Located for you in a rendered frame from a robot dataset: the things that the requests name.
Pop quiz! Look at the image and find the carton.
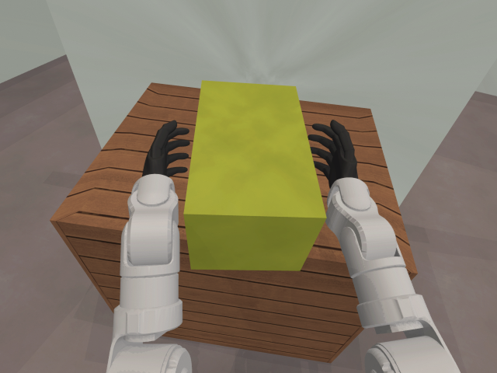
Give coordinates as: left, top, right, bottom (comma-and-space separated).
183, 80, 326, 271

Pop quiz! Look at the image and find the robot right upper arm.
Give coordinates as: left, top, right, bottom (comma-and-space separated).
364, 336, 459, 373

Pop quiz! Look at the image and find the robot right forearm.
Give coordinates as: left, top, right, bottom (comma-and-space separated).
325, 177, 461, 373

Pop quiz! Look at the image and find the robot left hand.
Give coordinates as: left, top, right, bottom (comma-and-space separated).
142, 120, 190, 177

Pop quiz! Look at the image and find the robot left upper arm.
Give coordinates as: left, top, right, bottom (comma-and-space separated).
109, 343, 192, 373

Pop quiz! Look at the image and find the robot right hand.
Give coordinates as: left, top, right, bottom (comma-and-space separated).
308, 120, 358, 188

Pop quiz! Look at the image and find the pedestal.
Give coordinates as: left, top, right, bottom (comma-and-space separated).
50, 82, 418, 363

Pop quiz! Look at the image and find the robot left forearm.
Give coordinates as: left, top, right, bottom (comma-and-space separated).
106, 174, 182, 373

